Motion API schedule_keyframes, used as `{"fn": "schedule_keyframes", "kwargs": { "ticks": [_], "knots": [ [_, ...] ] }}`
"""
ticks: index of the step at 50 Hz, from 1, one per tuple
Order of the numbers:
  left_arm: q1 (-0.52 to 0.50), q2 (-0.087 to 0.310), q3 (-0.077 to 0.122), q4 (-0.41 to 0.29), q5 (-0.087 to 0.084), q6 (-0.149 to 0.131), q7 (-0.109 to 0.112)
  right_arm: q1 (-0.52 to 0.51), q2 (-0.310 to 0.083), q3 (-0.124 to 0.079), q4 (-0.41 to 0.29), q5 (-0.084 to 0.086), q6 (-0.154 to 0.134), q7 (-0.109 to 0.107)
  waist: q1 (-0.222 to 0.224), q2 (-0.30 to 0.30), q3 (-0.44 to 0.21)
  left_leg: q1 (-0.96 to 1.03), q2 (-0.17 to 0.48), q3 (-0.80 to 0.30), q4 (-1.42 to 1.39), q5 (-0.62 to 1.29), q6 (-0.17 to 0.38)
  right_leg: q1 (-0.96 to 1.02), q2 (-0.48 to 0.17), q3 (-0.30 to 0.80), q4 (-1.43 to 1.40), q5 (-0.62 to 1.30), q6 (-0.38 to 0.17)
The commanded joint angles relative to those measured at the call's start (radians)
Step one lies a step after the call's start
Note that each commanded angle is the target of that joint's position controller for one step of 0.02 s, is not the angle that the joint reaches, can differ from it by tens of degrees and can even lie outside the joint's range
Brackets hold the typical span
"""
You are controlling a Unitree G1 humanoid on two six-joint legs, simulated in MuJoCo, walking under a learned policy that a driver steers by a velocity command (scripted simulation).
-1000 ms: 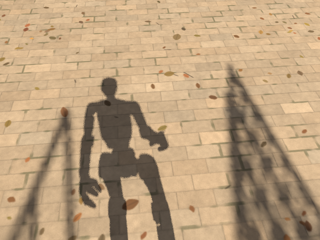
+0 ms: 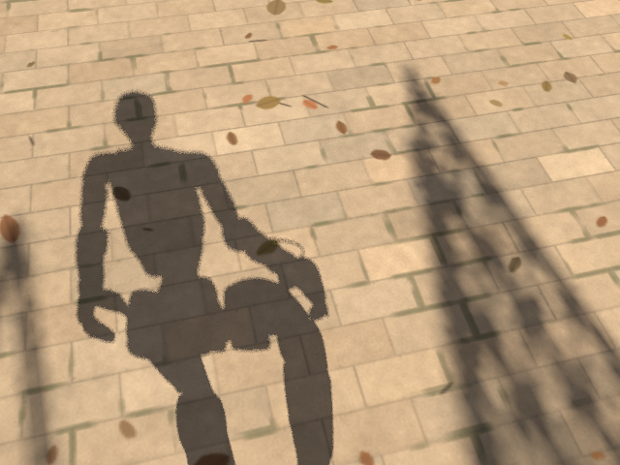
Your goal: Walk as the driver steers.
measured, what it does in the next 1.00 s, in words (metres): steps to the right, turning left: right foot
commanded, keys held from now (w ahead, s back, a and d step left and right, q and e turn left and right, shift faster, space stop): q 0.38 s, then no key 0.62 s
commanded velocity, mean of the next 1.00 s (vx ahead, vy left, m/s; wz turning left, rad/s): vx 0.00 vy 0.00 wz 0.33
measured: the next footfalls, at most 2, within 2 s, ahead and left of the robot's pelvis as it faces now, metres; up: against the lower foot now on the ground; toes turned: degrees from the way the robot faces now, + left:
right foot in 0.54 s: +0.11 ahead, -0.18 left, +0.00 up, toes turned +22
left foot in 1.14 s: -0.12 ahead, +0.01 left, +0.17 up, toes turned +19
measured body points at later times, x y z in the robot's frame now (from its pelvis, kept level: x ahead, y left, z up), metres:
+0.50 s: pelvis +0.01 -0.07 +0.00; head +0.02 -0.05 +0.45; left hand +0.23 +0.19 -0.04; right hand +0.20 -0.31 -0.08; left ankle +0.08 +0.08 -0.73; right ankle +0.10 -0.19 -0.70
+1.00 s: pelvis +0.00 -0.11 +0.00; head +0.01 -0.14 +0.45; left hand -0.04 +0.12 -0.12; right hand +0.28 -0.21 -0.09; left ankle -0.10 +0.03 -0.42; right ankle +0.08 -0.20 -0.73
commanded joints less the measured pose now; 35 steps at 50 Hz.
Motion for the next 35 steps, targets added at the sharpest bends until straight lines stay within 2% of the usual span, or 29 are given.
{"fn": "schedule_keyframes", "kwargs": {
  "ticks": [1, 2, 3, 4, 5, 6, 8, 10, 11, 13, 14, 17, 19, 20, 21, 22, 23, 24, 25, 26, 27, 28, 29, 30, 31, 32, 33, 34, 35],
  "knots": [
    [-0.073, 0.019, -0.001, -0.142, 0.014, 0.026, 0.026, 0.038, -0.159, -0.006, -0.092, -0.025, 0.025, -0.042, -0.050, -0.004, -0.276, 0.393, 0.414, -0.478, -0.104, 0.243, 0.250, -0.261, 0.015, 0.081, 0.024, 0.183, -0.006],
    [-0.076, 0.013, 0.003, -0.152, 0.023, 0.038, 0.029, 0.026, -0.158, 0.000, -0.106, -0.021, 0.027, -0.046, -0.043, 0.028, -0.225, 0.313, 0.370, -0.455, -0.108, 0.190, 0.234, -0.254, 0.039, 0.063, 0.024, 0.214, -0.008],
    [-0.084, 0.054, 0.021, -0.165, 0.010, 0.048, 0.026, 0.037, -0.155, 0.007, -0.115, -0.030, 0.027, -0.046, -0.043, -0.001, -0.186, 0.243, 0.294, -0.389, -0.084, 0.118, 0.197, -0.248, 0.055, 0.049, -0.051, 0.362, -0.015],
    [-0.135, 0.025, 0.021, -0.191, 0.010, 0.054, 0.015, 0.033, -0.147, 0.018, -0.137, -0.028, 0.028, -0.054, -0.048, 0.014, -0.164, 0.207, 0.271, -0.406, -0.084, 0.124, 0.191, -0.244, 0.075, 0.035, -0.019, 0.408, -0.001],
    [-0.159, 0.000, 0.017, -0.222, 0.018, 0.055, 0.006, 0.041, -0.149, 0.022, -0.148, -0.029, 0.031, -0.063, -0.047, 0.049, -0.160, 0.202, 0.258, -0.424, -0.074, 0.147, 0.198, -0.266, 0.087, 0.040, 0.013, 0.421, 0.011],
    [-0.206, -0.025, 0.007, -0.273, 0.025, 0.057, -0.005, 0.042, -0.127, 0.040, -0.172, -0.025, 0.041, -0.087, -0.050, 0.073, -0.144, 0.202, 0.242, -0.432, -0.064, 0.131, 0.208, -0.287, 0.101, 0.063, -0.027, 0.469, 0.038],
    [-0.256, -0.047, -0.004, -0.335, 0.034, 0.061, -0.017, 0.092, -0.099, 0.055, -0.191, -0.019, 0.049, -0.109, -0.060, 0.119, -0.124, 0.201, 0.209, -0.460, -0.047, 0.130, 0.223, -0.321, 0.139, 0.052, -0.021, 0.528, 0.060],
    [-0.272, -0.050, -0.009, -0.371, 0.040, 0.065, -0.027, 0.139, -0.114, 0.049, -0.225, -0.015, 0.048, -0.116, -0.077, 0.132, -0.152, 0.267, 0.213, -0.513, -0.040, 0.095, 0.234, -0.343, 0.163, 0.060, 0.032, 0.512, 0.077],
    [-0.283, -0.048, -0.008, -0.394, 0.047, 0.069, -0.025, 0.142, -0.120, 0.047, -0.241, -0.004, 0.045, -0.120, -0.064, 0.153, -0.135, 0.284, 0.208, -0.538, -0.038, 0.104, 0.229, -0.348, 0.172, 0.077, 0.006, 0.510, 0.079],
    [-0.340, -0.024, -0.008, -0.425, 0.041, 0.071, -0.026, 0.165, -0.140, 0.035, -0.279, -0.015, 0.051, -0.130, -0.093, 0.180, -0.174, 0.346, 0.206, -0.554, -0.039, 0.141, 0.229, -0.328, 0.189, 0.090, 0.010, 0.453, 0.077],
    [-0.362, -0.023, -0.012, -0.441, 0.042, 0.070, -0.028, 0.166, -0.143, 0.030, -0.295, -0.013, 0.054, -0.135, -0.095, 0.179, -0.176, 0.371, 0.201, -0.562, -0.040, 0.135, 0.227, -0.315, 0.186, 0.094, -0.011, 0.448, 0.079],
    [-0.415, -0.048, -0.028, -0.472, 0.043, 0.058, -0.040, 0.149, -0.151, 0.009, -0.318, -0.009, 0.067, -0.154, -0.090, 0.147, -0.150, 0.349, 0.154, -0.544, -0.066, 0.048, 0.198, -0.196, 0.162, 0.077, -0.308, 0.497, 0.073],
    [-0.433, -0.050, -0.030, -0.472, 0.047, 0.046, -0.056, 0.112, -0.165, -0.014, -0.337, 0.001, 0.074, -0.160, -0.086, 0.167, -0.152, 0.297, 0.136, -0.546, -0.121, -0.067, 0.172, -0.020, 0.136, 0.074, -0.614, 0.523, 0.051],
    [-0.425, -0.050, -0.034, -0.460, 0.055, 0.043, -0.064, 0.098, -0.170, -0.025, -0.342, 0.014, 0.078, -0.165, -0.089, 0.194, -0.161, 0.282, 0.139, -0.535, -0.152, -0.103, 0.156, 0.083, 0.131, 0.065, -0.785, 0.514, 0.032],
    [-0.386, -0.041, -0.027, -0.433, 0.044, 0.033, -0.067, 0.105, -0.159, -0.033, -0.336, 0.020, 0.086, -0.160, -0.088, 0.215, -0.160, 0.235, 0.127, -0.524, -0.194, -0.148, 0.150, 0.216, 0.129, 0.065, -0.965, 0.492, 0.010],
    [-0.333, -0.016, -0.014, -0.398, 0.025, 0.028, -0.076, 0.103, -0.167, -0.042, -0.337, 0.026, 0.088, -0.146, -0.079, 0.239, -0.152, 0.163, 0.133, -0.513, -0.220, -0.216, 0.140, 0.373, 0.123, 0.053, -1.103, 0.499, -0.014],
    [-0.286, 0.007, 0.000, -0.373, 0.013, 0.028, -0.085, 0.132, -0.176, -0.049, -0.327, 0.032, 0.086, -0.131, -0.070, 0.262, -0.143, 0.107, 0.159, -0.538, -0.259, -0.323, 0.141, 0.507, 0.118, 0.037, -1.193, 0.486, -0.040],
    [-0.215, 0.024, 0.012, -0.337, 0.017, 0.029, -0.091, 0.142, -0.168, -0.048, -0.319, 0.039, 0.078, -0.115, -0.049, 0.264, -0.123, 0.072, 0.162, -0.554, -0.256, -0.436, 0.130, 0.605, 0.107, 0.034, -1.330, 0.519, -0.069],
    [-0.130, 0.036, 0.027, -0.288, 0.032, 0.033, -0.091, 0.166, -0.139, -0.042, -0.308, 0.035, 0.065, -0.098, -0.021, 0.242, -0.105, 0.036, 0.130, -0.530, -0.207, -0.555, 0.102, 0.684, 0.112, 0.020, -1.442, 0.482, -0.092],
    [0.006, 0.024, 0.029, -0.239, 0.042, 0.036, -0.093, 0.163, -0.095, -0.027, -0.303, 0.008, 0.048, -0.085, 0.045, 0.199, -0.097, -0.055, 0.075, -0.463, -0.062, -0.598, 0.072, 0.805, 0.076, 0.010, -1.520, 0.408, -0.109],
    [0.158, 0.006, 0.021, -0.175, 0.049, 0.022, -0.108, 0.143, 0.009, -0.008, -0.302, -0.004, 0.033, -0.066, 0.092, 0.045, -0.099, -0.269, -0.066, -0.305, 0.321, -0.560, 0.007, 0.953, -0.013, 0.151, -1.524, 0.282, -0.134],
    [0.313, 0.089, 0.022, -0.130, 0.039, 0.014, -0.125, 0.188, 0.088, 0.009, -0.298, 0.000, 0.004, -0.056, 0.055, -0.183, -0.063, -0.596, -0.219, -0.300, 0.649, -0.755, -0.062, 1.014, -0.220, 0.453, -1.466, 0.542, -0.240],
    [0.288, 0.193, 0.062, -0.106, 0.073, -0.012, -0.134, 0.080, 0.006, -0.032, -0.355, 0.031, -0.032, -0.060, 0.052, -0.260, 0.037, -0.846, -0.178, -0.398, 0.759, -0.648, -0.105, 0.912, -0.338, 0.873, -1.768, 0.284, -0.346],
    [0.186, 0.179, 0.058, -0.127, 0.089, -0.024, -0.123, 0.001, -0.056, -0.047, -0.345, 0.030, -0.033, -0.082, 0.025, -0.257, 0.137, -0.876, -0.155, -0.393, 0.922, -0.534, -0.104, 0.824, -0.292, 0.787, -1.787, 0.161, -0.319],
    [0.089, 0.113, 0.034, -0.134, 0.079, -0.007, -0.107, 0.011, -0.063, -0.049, -0.318, 0.010, -0.014, -0.089, -0.009, -0.250, 0.143, -0.841, -0.143, -0.321, 1.053, -0.436, -0.104, 0.716, -0.230, 0.621, -1.744, 0.110, -0.253],
    [0.022, 0.057, 0.000, -0.154, 0.065, 0.016, -0.097, 0.046, -0.040, -0.040, -0.283, 0.002, 0.007, -0.091, -0.035, -0.227, 0.124, -0.760, -0.149, -0.265, 1.195, -0.351, -0.111, 0.586, -0.161, 0.492, -1.712, 0.160, -0.199],
    [-0.038, 0.054, -0.022, -0.163, 0.067, 0.035, -0.085, 0.099, -0.023, -0.037, -0.260, 0.005, 0.022, -0.082, -0.081, -0.203, 0.083, -0.641, -0.165, -0.231, 1.319, -0.243, -0.123, 0.455, -0.104, 0.399, -1.699, 0.258, -0.169],
    [-0.077, 0.060, -0.037, -0.176, 0.073, 0.046, -0.077, 0.138, -0.016, -0.036, -0.250, 0.008, 0.035, -0.076, -0.112, -0.189, 0.053, -0.540, -0.178, -0.190, 1.439, -0.176, -0.140, 0.354, -0.065, 0.328, -1.697, 0.376, -0.163],
    [-0.089, 0.062, -0.049, -0.176, 0.074, 0.055, -0.073, 0.167, -0.006, -0.031, -0.253, 0.003, 0.044, -0.071, -0.128, -0.151, 0.026, -0.480, -0.180, -0.156, 1.528, -0.138, -0.156, 0.302, -0.045, 0.284, -1.690, 0.442, -0.176]
  ]
}}
Over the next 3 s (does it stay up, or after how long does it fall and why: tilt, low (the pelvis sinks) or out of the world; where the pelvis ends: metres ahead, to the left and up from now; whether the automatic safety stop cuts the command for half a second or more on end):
stays up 0.76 0.04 0.02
